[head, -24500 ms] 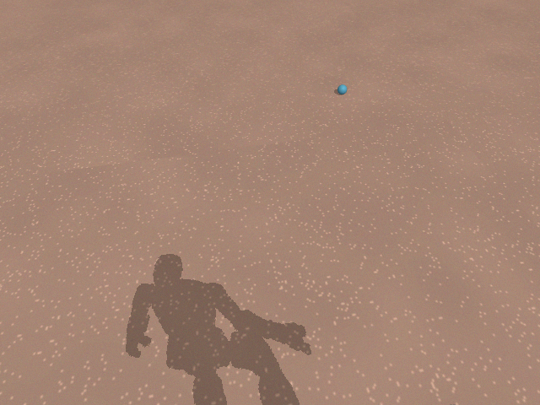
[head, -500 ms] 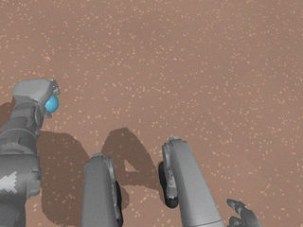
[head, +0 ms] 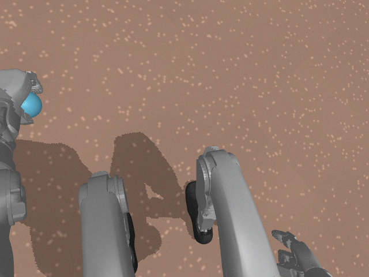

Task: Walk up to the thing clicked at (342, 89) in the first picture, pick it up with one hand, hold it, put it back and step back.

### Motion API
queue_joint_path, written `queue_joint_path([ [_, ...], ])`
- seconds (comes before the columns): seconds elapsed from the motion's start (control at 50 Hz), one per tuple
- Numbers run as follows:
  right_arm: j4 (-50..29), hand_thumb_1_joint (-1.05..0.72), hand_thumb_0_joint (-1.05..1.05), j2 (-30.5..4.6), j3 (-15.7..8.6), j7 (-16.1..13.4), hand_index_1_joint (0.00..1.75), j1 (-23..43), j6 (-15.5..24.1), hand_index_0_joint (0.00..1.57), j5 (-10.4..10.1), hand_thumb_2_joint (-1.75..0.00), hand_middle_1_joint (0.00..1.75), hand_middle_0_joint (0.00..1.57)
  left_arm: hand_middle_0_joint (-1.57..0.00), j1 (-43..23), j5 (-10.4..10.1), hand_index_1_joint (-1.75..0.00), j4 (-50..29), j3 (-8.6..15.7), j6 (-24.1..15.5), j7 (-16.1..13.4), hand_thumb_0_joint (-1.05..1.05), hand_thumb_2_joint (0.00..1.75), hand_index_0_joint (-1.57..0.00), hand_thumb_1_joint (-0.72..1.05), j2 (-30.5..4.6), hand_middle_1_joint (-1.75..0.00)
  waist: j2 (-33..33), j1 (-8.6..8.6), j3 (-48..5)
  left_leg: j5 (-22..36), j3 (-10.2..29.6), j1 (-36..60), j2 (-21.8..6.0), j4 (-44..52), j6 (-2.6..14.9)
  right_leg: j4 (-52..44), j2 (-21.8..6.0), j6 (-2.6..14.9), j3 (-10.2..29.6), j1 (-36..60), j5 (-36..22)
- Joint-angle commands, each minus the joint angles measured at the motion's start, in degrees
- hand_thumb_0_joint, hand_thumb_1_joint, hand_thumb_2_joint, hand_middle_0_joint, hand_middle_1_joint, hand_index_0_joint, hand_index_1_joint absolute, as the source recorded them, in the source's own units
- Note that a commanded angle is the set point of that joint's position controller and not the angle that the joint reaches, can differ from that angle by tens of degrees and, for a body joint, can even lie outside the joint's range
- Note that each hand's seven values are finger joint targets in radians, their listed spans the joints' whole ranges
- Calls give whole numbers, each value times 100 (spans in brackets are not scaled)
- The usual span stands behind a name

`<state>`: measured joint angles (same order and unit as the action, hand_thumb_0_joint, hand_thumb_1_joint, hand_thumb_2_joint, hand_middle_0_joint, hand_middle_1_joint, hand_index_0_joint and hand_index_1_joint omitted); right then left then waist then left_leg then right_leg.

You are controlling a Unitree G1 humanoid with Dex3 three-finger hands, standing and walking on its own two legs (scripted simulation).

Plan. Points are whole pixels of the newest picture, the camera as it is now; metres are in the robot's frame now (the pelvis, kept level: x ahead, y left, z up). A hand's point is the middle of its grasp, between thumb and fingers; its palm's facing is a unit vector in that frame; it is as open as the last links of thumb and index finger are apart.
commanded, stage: crouch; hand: left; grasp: from above
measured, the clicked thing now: (25, 104) +0.50 +0.28 -0.19
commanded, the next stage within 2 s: lower in 0.46 s
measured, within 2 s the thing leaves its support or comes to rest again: neither
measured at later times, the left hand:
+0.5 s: hand (26, 107) +0.50 +0.28 -0.21, palm faces -0.47 -0.03 -0.88, open 8.4 cm
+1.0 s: hand (34, 112) +0.50 +0.29 -0.26, palm faces -0.47 -0.04 -0.88, open 8.4 cm
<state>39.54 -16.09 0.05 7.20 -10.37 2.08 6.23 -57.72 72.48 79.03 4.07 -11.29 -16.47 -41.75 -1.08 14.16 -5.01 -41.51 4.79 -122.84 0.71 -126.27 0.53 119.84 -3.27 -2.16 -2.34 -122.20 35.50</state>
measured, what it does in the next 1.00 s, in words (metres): lowers itself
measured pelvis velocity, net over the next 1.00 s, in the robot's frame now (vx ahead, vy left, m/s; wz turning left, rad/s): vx -0.01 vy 0.00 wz -0.07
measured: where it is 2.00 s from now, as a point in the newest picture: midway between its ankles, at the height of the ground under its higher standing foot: (164, 237)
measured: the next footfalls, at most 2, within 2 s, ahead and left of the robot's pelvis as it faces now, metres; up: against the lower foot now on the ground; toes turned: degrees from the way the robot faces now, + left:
none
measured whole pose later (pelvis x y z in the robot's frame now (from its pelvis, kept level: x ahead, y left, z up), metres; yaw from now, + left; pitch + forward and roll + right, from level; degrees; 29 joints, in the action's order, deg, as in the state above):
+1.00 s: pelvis -0.01 +0.00 -0.07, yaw -4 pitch +34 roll -11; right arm 37.6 -17.9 7.8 9.5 -10.6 3.0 9.7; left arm -64.5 77.9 90.7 7.3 -14.8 -22.0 -54.0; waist 1.8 19.5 2.9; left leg -40.9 8.5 -134.1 1.4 -140.3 0.6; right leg 130.6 -2.6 -2.8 -4.8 -131.3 33.7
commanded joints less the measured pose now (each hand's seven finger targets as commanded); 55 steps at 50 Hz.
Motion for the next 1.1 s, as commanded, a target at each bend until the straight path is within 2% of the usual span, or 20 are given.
queue_joint_path([
  [0.0,-14,-91,0,-1394,-403,-24,30,-1436,-10,20,16,-90,30,20,-92,-2080,-2,-62,-775,291,-62,-291,0,51,-102,69,-1655,-72,-1597,145,-4021,1696,-240,2823,61,1345,8,-894,192,412,-334,2084,-1234],
  [0.12,-14,-91,0,-1482,-297,14,30,-1481,-13,20,59,-90,30,20,-93,-2323,71,-62,-602,359,-132,-365,0,52,-103,70,-1927,-71,-1684,242,-3926,1499,-210,2616,64,1181,20,-735,207,403,-397,1910,-1105],
  [0.18,-5,-91,0,-1476,-202,32,30,-1476,-9,20,101,-90,30,20,-96,-2279,84,-63,-354,320,-150,-389,0,53,-105,73,-1917,-72,-1577,329,-3760,1331,-255,2352,78,1052,57,-704,218,381,-411,1918,-1023],
  [0.28,13,-91,0,-1568,-131,45,30,-1433,-2,20,116,-90,30,20,-96,-2461,174,-61,-285,336,-203,-429,0,51,-105,72,-2131,-71,-1921,364,-3676,1158,-136,2435,51,1035,6,-513,226,415,-493,1491,-881],
  [0.3,6,-91,0,-1595,-116,48,30,-1475,2,20,128,-90,30,20,-96,-2538,200,-61,-337,407,-207,-454,0,51,-106,73,-2260,-71,-1931,375,-3755,1205,-111,2455,53,1017,4,-481,214,405,-497,1523,-936],
  [0.34,-3,-91,0,-1550,-70,67,30,-1488,4,20,130,-90,30,20,-98,-2363,190,-63,-140,324,-190,-448,0,53,-107,75,-2147,-72,-1767,432,-3630,1204,-179,2300,59,889,43,-498,250,395,-508,1627,-949],
  [0.36,8,-91,0,-1579,-57,62,30,-1475,-3,20,139,-90,30,20,-99,-2616,208,-63,-402,422,-223,-484,0,54,-108,75,-2352,-72,-1879,389,-3795,1241,-202,2194,64,855,54,-464,253,386,-498,1700,-1009],
  [0.38,3,-91,0,-1563,-27,61,30,-1484,-1,20,137,-90,30,20,-100,-2396,205,-63,-113,392,-188,-475,0,54,-109,76,-2310,-72,-1761,418,-3691,1250,-201,2149,71,842,62,-461,266,381,-513,1733,-1013],
  [0.5,3,-91,0,-1628,8,76,30,-1482,-4,20,137,-90,30,20,-102,-2357,224,-62,-66,344,-180,-460,0,54,-110,78,-2324,-71,-1901,420,-3539,1199,-132,2197,55,808,27,-347,267,404,-571,1484,-968],
  [0.56,6,-92,0,-1679,25,78,30,-1503,-2,20,149,-90,30,20,-103,-2514,211,-62,-216,328,-187,-432,0,54,-110,74,-2312,-68,-2031,501,-3532,1339,-71,2309,38,749,-3,-269,242,404,-600,1333,-1070],
  [0.58,10,-92,0,-1643,56,86,30,-1512,-6,20,159,-90,30,20,-103,-2293,228,-62,-18,266,-168,-421,0,54,-110,74,-2203,-68,-1987,518,-3464,1382,-78,2328,35,711,0,-263,252,392,-604,1331,-1107],
  [0.6,3,-92,0,-1651,69,92,30,-1455,-12,20,135,-90,30,20,-103,-2531,193,-62,-151,277,-199,-449,0,54,-109,73,-2318,-69,-1999,522,-3482,1337,-128,2131,42,649,32,-262,278,396,-591,1404,-1106],
  [0.64,-7,-92,0,-1671,118,96,30,-1452,0,20,164,-90,30,20,-103,-2287,191,-63,219,271,-183,-476,0,55,-109,73,-2241,-69,-1712,599,-3156,1238,-109,1874,59,574,53,-253,263,371,-619,1329,-1040],
  [0.66,-7,-91,0,-1641,159,103,30,-1375,0,20,180,-90,30,20,-102,-2426,180,-61,126,249,-230,-500,0,53,-109,73,-2274,-68,-1854,560,-3196,1188,-162,1744,66,551,62,-230,293,380,-613,1383,-1009],
  [0.78,-43,-92,0,-1714,213,125,30,-1429,27,20,245,-90,30,20,-104,-2465,343,-61,185,356,-339,-633,0,53,-110,75,-2541,-68,-1958,595,-3422,1438,-111,1948,52,355,37,-48,312,376,-687,1426,-1192],
  [0.86,-75,-92,0,-1819,233,128,30,-1424,42,20,303,-90,30,20,-104,-2463,431,-62,346,417,-350,-745,0,53,-111,77,-2600,-69,-2161,673,-3179,1471,-22,2118,51,318,-18,45,273,391,-752,1031,-1152],
  [0.9,-76,-92,0,-1864,235,142,30,-1432,66,20,337,-90,30,20,-104,-2555,451,-62,323,433,-355,-777,0,51,-111,78,-2645,-70,-2160,724,-3107,1367,-21,2038,46,269,-13,43,288,390,-775,1002,-1080],
  [0.96,-116,-91,0,-1847,293,160,30,-1388,89,20,375,-90,30,20,-103,-2519,432,-58,219,482,-349,-853,0,53,-110,77,-2772,-65,-2318,660,-3251,1397,-73,2009,45,212,5,58,302,366,-775,1209,-1127],
  [0.98,-85,-91,0,-1889,279,156,30,-1417,105,20,382,-90,30,20,-102,-2414,454,-58,443,457,-328,-842,0,52,-109,76,-2703,-66,-2073,757,-3114,1399,-44,1933,46,123,6,64,301,376,-793,1111,-1131],
  [1.08,-115,-91,0,-1978,348,166,30,-1423,143,20,413,-90,30,20,-98,-2368,454,-56,417,480,-368,-888,0,49,-106,71,-2836,-64,-2192,789,-3072,1584,34,2006,22,80,-18,147,312,368,-869,1143,-1228],
])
